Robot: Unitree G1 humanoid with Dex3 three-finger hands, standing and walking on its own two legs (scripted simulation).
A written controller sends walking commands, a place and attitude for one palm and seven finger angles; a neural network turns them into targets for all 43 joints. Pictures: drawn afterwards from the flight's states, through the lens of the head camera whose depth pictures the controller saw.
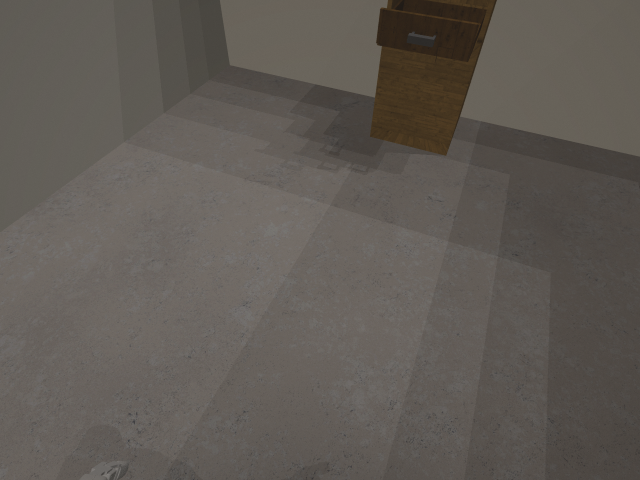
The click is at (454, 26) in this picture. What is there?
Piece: drawer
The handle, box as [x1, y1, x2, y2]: [407, 31, 436, 46]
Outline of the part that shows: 408,34 407,42 427,46 432,46 436,35 430,37 415,34 413,31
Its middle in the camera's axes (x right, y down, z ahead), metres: +0.40 -0.80 +1.53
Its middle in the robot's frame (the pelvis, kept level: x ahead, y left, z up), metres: +1.69 -0.33 -0.11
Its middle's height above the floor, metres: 0.66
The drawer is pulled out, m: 0.21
